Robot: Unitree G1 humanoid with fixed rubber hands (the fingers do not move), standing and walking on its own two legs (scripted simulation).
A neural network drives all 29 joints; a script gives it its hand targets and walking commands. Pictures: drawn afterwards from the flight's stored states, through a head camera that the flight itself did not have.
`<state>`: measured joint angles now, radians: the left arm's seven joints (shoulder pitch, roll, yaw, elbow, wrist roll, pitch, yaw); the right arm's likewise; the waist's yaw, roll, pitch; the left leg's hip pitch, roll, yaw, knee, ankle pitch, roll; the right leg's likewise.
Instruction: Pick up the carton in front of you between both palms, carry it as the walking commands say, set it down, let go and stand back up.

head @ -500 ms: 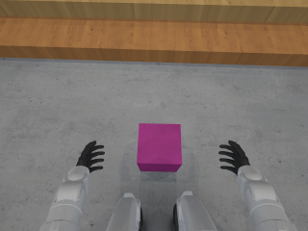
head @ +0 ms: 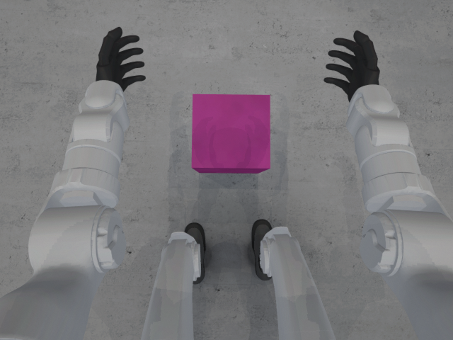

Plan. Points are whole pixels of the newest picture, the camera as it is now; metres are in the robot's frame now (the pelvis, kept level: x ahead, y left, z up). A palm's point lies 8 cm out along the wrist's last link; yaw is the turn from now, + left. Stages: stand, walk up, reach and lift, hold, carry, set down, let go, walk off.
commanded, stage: reach and lift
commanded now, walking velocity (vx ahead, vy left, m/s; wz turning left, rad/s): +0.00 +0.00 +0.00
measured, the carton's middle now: (229, 139) +0.49 -0.02 -0.52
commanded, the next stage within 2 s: none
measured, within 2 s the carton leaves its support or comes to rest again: leaves its support in 1.78 s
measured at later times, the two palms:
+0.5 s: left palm (149, 124) +0.50 +0.18 -0.31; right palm (315, 124) +0.48 -0.21 -0.30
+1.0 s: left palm (167, 134) +0.51 +0.16 -0.46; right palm (293, 134) +0.49 -0.20 -0.46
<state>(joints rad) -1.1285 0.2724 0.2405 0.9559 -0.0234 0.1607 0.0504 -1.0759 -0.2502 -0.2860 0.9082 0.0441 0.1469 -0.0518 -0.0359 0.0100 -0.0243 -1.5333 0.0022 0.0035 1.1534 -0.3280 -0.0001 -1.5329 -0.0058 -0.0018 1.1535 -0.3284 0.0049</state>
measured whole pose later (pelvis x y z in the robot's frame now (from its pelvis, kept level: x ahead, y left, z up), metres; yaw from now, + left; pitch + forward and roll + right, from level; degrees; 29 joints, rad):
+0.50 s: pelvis +0.00 +0.00 -0.15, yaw +0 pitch +51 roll +0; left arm -1.11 0.29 0.18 0.91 -0.10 0.05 0.09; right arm -1.08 -0.27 -0.24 0.90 0.12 0.03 -0.08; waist -0.03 0.01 -0.04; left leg -2.11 0.00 -0.01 1.73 -0.51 -0.01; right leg -2.11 0.00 0.00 1.72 -0.51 0.01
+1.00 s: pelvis -0.04 +0.00 -0.28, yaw +0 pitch +37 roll +0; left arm -1.46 0.39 0.00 1.16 -0.29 0.02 0.13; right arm -1.43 -0.38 -0.05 1.15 0.30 0.01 -0.13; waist -0.03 0.00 0.38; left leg -2.30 -0.01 -0.01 2.18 -0.53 -0.01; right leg -2.30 0.00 0.00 2.18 -0.53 0.01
